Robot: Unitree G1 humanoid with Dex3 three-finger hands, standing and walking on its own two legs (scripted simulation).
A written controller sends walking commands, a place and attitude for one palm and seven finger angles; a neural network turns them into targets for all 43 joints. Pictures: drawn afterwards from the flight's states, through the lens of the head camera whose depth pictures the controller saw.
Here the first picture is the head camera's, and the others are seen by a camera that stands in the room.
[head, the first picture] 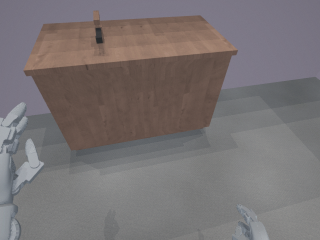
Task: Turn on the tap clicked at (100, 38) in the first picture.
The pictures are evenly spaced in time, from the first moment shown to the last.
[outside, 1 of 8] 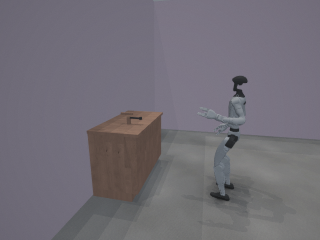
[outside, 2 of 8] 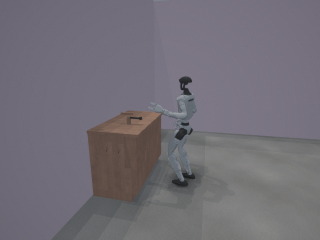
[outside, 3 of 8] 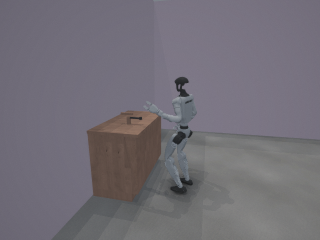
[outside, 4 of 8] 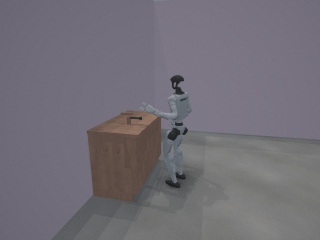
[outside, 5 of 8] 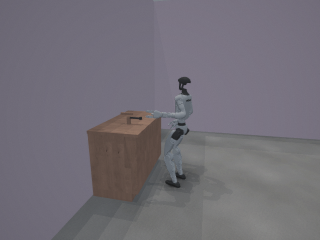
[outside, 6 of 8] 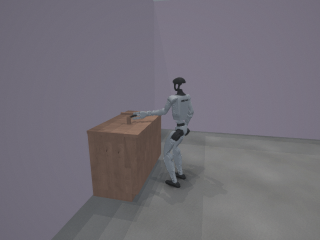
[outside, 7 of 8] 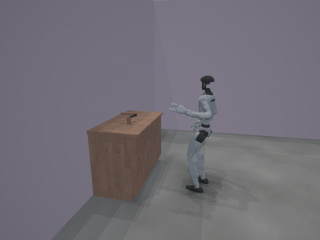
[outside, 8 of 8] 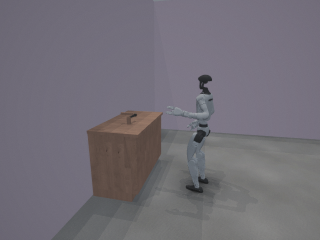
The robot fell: no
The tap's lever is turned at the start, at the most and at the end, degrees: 0 80 80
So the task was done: yes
